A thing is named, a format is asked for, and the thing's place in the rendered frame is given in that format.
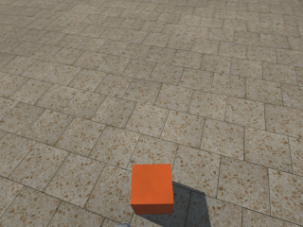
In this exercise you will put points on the carton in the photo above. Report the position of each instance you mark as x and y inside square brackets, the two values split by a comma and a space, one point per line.
[151, 189]

